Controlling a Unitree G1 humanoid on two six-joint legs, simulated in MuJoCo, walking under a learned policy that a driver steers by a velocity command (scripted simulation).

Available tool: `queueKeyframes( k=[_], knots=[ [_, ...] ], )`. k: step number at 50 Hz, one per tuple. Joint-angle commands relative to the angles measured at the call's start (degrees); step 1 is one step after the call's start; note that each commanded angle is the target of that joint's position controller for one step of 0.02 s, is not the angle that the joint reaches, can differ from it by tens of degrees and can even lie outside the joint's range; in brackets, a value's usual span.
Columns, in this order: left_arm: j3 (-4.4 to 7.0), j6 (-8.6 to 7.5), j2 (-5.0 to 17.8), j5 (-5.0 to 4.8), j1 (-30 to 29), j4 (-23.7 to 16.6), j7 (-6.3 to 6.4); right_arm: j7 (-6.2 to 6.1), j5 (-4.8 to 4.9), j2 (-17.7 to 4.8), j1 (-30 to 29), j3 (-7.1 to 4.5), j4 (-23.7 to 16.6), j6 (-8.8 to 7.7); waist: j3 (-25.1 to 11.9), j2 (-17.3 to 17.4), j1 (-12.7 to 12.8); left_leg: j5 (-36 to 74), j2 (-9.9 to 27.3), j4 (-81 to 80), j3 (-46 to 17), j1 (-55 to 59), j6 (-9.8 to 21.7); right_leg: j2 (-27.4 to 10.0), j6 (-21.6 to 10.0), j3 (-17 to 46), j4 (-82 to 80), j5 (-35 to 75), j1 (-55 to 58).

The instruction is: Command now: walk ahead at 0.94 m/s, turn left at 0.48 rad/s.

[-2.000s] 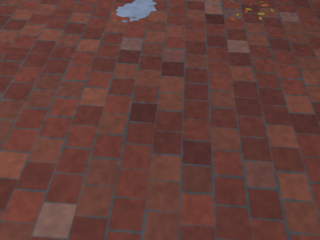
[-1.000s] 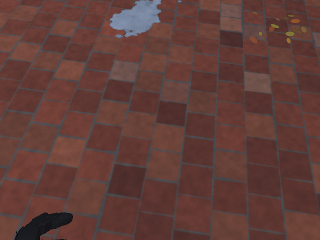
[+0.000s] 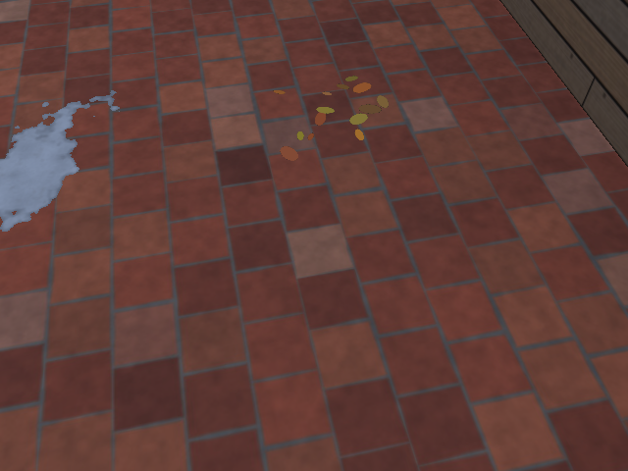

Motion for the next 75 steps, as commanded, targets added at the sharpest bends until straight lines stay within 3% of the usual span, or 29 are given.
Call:
queueKeyframes(
  k=[1, 7, 12, 16, 17, 18, 19, 20, 22, 24, 29, 34, 36, 38, 39, 40, 41, 43, 49, 50, 53, 56, 57, 58, 59, 61, 64, 70, 75],
  knots=[
    [2.60, -1.32, 6.8, -1.27, 8.1, 1.2, 1.04, 1.08, -0.97, -4.3, -2.0, -1.24, -4.3, 0.53, -1.9, -7.0, 3.9, 6.0, 3.6, 4.3, -0.6, -19.1, 0.0, -14.8, -1.6, 16.6, -26.0, -6.7, 15.5],
    [1.69, -4.03, 1.9, -2.23, 10.7, 6.1, 0.59, 2.76, -0.54, -1.5, -15.6, -0.48, -8.3, 2.94, 7.6, -5.9, 2.7, 17.6, 2.5, -3.4, 4.9, -27.3, 0.4, -8.8, 1.4, -4.4, -32.6, 17.4, 12.9],
    [2.05, -3.95, 6.1, -2.26, 12.1, 8.3, 2.83, 3.99, -0.66, -2.9, -22.6, 0.49, -11.6, 2.51, 7.1, -2.2, 1.2, 22.6, -3.1, -23.8, 14.8, -18.9, 4.3, -8.8, 2.7, -12.7, -30.9, 55.2, 21.2],
    [4.19, -1.13, 14.0, -1.38, 6.6, 6.2, 4.83, 2.33, -0.12, -10.5, 0.3, -2.17, -5.7, 3.77, -7.1, -7.3, -11.7, 11.2, -10.0, -24.5, 15.0, 7.9, 8.5, -13.0, 2.4, -10.3, 0.9, 88.5, 25.4],
    [4.46, -0.26, 14.3, -1.16, 3.5, 5.1, 4.37, 1.24, -0.22, -13.8, 11.2, -4.07, -2.3, 3.76, -10.4, -4.6, -16.2, 6.0, -9.9, -29.3, 10.0, 20.3, 10.9, -12.2, 1.1, -8.4, 20.1, 77.2, 18.1],
    [3.33, -0.20, 9.0, -1.34, 2.1, 5.5, 2.62, -0.03, 0.52, -14.4, 8.6, -5.11, -1.8, 3.63, -4.6, 5.4, -13.0, 3.8, -7.8, -34.8, 4.3, 23.1, 13.2, -1.8, 0.6, -7.9, 43.6, 22.2, 5.4],
    [0.77, -1.35, 0.5, 0.03, 3.8, 1.3, 2.12, -0.04, 0.24, -17.0, 2.2, -5.24, -2.7, 3.95, -0.7, 14.7, -3.4, 17.1, -2.1, -31.0, -13.1, 26.0, 17.1, 5.2, 1.8, -1.4, 61.0, -12.0, -15.5],
    [0.00, -3.01, 1.5, -1.29, 5.4, -4.6, 1.77, -0.21, -0.79, -19.2, -1.7, -5.55, -5.6, 4.06, -10.4, 14.9, -0.3, -3.6, 6.7, -48.3, -38.9, 32.4, 25.8, 5.2, 2.4, 10.0, 62.6, -11.4, -26.4],
    [0.60, -4.68, 7.6, -0.72, 1.6, -3.5, 1.57, -0.75, -1.54, -12.5, -4.4, -4.46, -6.1, 3.18, 0.0, -3.7, 2.5, -16.8, 8.1, -60.5, -41.9, 18.7, 19.7, -0.9, 2.0, 12.2, 49.8, -3.3, -25.7],
    [-0.08, -2.68, 6.7, 0.88, 1.1, -3.3, 1.85, -1.40, -1.01, -12.2, -6.7, -3.91, -6.3, 1.08, 3.7, -7.0, 6.3, -5.4, 3.2, -59.9, -31.9, 5.6, 17.5, -4.1, 4.3, 12.2, 41.7, -2.9, -18.9],
    [-1.88, -0.34, 3.6, -0.46, -11.2, -8.3, 0.58, -1.01, -0.33, -12.3, -5.4, -3.90, -6.3, -1.56, 6.3, -3.5, 3.2, 13.8, -6.2, -61.5, -17.3, -6.8, 13.5, -5.6, 7.0, 6.7, 12.6, 11.9, -8.6],
    [-1.81, -0.94, 4.3, -2.12, -15.2, -10.6, 0.77, -0.48, 0.11, -14.0, -2.0, -5.06, -5.5, -1.22, 0.7, 2.9, -1.1, 33.5, -4.8, -55.5, -18.1, 6.8, 8.4, -0.2, 4.1, 5.9, -5.8, 22.2, -1.3],
    [-0.03, -1.28, 8.5, -2.24, -7.0, -8.3, 1.75, -0.81, -0.25, -16.1, -4.0, -5.57, -6.1, -1.30, -5.3, 3.7, 3.0, 46.9, -4.7, -45.3, -19.0, 10.6, 5.5, 2.9, 3.2, 6.8, -7.8, 16.2, 10.1],
    [2.96, -1.66, 14.0, -2.13, 16.8, -2.1, 3.58, -0.55, -1.37, -16.8, -10.2, -5.48, -7.2, -2.02, -16.0, 3.1, 16.7, 46.0, -6.3, -19.2, -15.7, 4.1, 3.5, -0.5, 1.5, 7.3, -4.7, 6.9, 32.5],
    [3.84, -1.99, 16.8, -0.36, 27.4, 0.5, 4.54, -0.83, -2.16, -6.8, -11.2, -2.83, -9.1, -2.72, -20.8, -9.5, 18.2, 4.9, -10.1, 1.9, -11.9, -7.1, 3.8, -13.3, 1.5, 21.8, -5.7, -13.1, 43.3],
    [4.72, -2.01, 21.1, 1.15, 18.4, -0.3, 3.54, -0.30, 1.57, -2.5, 0.0, -0.87, -12.1, -2.65, -25.5, -29.7, 6.7, -10.9, -14.7, 12.5, -7.5, -21.8, 1.9, -25.0, -5.7, 60.9, -23.7, -24.2, 46.9],
    [4.19, -1.65, 13.5, 0.41, 9.8, -2.3, 2.57, -1.02, -0.69, -7.4, -2.8, -0.80, -8.8, -1.48, -16.0, -14.4, 6.6, -3.5, -8.3, 13.7, -5.7, -26.4, 2.8, -22.0, -7.7, 58.3, -25.6, -35.2, 38.4],
    [2.90, -1.60, 7.4, 0.03, 7.3, -0.4, 1.67, 0.29, -2.25, -8.9, -11.4, -1.06, -9.9, -0.73, -6.4, -0.7, 6.7, 2.7, -4.7, 7.6, -3.5, -23.9, 1.6, -16.4, -7.2, 38.7, -24.1, -17.7, 24.6],
    [1.69, -4.14, 7.4, -3.13, 13.7, 8.8, 0.71, 1.15, -3.91, -4.8, -20.6, 1.51, -16.0, -0.55, -0.4, -4.9, 2.5, 0.5, -4.9, -16.8, 1.5, -20.8, -3.0, -9.4, -8.1, 17.7, -23.2, 48.3, 15.9],
    [2.53, -4.19, 9.1, -6.93, 7.4, 6.3, 1.74, 1.08, 0.75, -4.0, -22.7, 1.91, -16.5, -2.28, -0.2, -4.7, 1.7, 5.4, -4.3, -25.8, 0.9, -16.5, -3.9, -7.5, -8.4, 16.0, -23.1, 44.2, 12.9],
    [4.56, -4.02, 14.7, -6.28, 11.8, 7.1, 2.88, 1.37, -0.02, -6.4, -27.9, 1.66, -17.4, -3.64, -3.1, -5.0, 3.2, 22.7, -7.5, -39.0, 0.4, 0.1, -4.7, -7.3, -6.3, 17.3, -24.5, 36.8, 8.5],
    [4.77, -3.12, 13.2, -6.16, 11.8, 6.2, 3.08, -0.64, -1.71, -10.4, -21.4, -0.49, -15.3, -2.67, -6.0, -5.1, -0.8, 29.4, -7.3, -44.3, -0.4, 12.1, -2.2, -3.3, -1.2, 16.6, -12.0, 38.3, 8.4],
    [4.35, -2.75, 11.5, -5.93, 10.9, 4.7, 3.01, -1.47, -2.64, -12.0, -15.6, -1.23, -14.2, -2.30, -9.6, -4.0, -3.5, 37.5, -2.5, -43.5, -3.1, 21.0, -0.6, -0.1, 1.3, 16.0, -1.0, 31.4, 3.4],
    [2.42, -2.28, 5.2, -4.40, 14.0, 2.7, 2.92, -2.45, -4.03, -15.6, -10.0, -1.68, -14.0, -1.50, -18.4, 8.4, -3.2, 64.3, 13.9, -38.4, -15.0, 33.8, 5.2, 5.5, 4.4, 11.9, 20.4, -4.0, -7.2],
    [1.48, -1.41, 3.6, -5.70, 25.9, 3.9, 2.74, -1.67, -3.84, -13.0, -10.9, -0.78, -15.7, -0.32, -31.7, 17.2, 0.9, 69.0, 25.7, -37.5, -28.3, 40.2, 14.1, 5.8, 5.1, 14.9, 35.9, -26.3, -11.7],
    [3.61, 1.17, 9.8, -6.04, 21.1, 3.5, 3.47, -1.33, -0.43, -7.6, -18.5, -0.40, -17.0, 1.16, -20.8, 7.7, 2.7, 47.5, 18.7, -42.7, -19.1, 27.3, 12.0, -0.3, 6.7, 11.5, 39.7, -18.4, -17.1],
    [4.50, 4.53, 8.3, -5.27, 18.4, 1.8, 4.98, -1.57, -1.19, -6.3, -26.2, -0.60, -15.7, 1.45, -8.3, 7.6, 7.6, 33.4, 13.8, -51.4, -8.9, 5.0, 9.6, -4.3, 8.8, 9.2, 37.1, -12.2, -12.1],
    [3.93, 5.14, 5.1, -4.63, 10.4, -3.4, 3.04, -3.39, -0.90, -8.8, -29.3, -2.63, -13.8, 0.99, -8.8, 6.4, 7.6, 27.5, 13.2, -54.4, 4.6, 1.0, 8.2, -6.1, 5.9, 7.1, 16.9, 4.4, -4.1],
    [4.98, 6.42, 8.2, -4.71, 4.9, -6.5, 0.49, -2.39, 1.19, -11.7, -27.0, -4.20, -11.7, 1.63, -6.7, 6.4, 6.2, 20.8, 14.9, -49.8, 9.1, 5.3, 4.3, -3.6, 2.0, 2.7, 3.0, 4.9, 1.1]
  ],
)
Keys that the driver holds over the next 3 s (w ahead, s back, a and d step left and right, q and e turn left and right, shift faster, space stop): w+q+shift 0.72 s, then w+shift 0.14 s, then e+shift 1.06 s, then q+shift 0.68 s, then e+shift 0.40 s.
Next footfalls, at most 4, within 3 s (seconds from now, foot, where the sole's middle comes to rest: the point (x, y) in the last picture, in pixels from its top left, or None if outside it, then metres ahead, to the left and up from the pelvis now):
0.36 left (284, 458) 0.49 0.06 -0.76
0.76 right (258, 272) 0.95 0.10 -0.76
1.14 left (110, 254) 1.04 0.48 -0.76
1.56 right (203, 206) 1.19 0.25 -0.76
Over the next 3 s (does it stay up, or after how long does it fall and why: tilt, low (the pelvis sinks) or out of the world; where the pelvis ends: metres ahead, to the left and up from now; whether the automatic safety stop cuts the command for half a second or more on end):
stays up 1.09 0.40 0.02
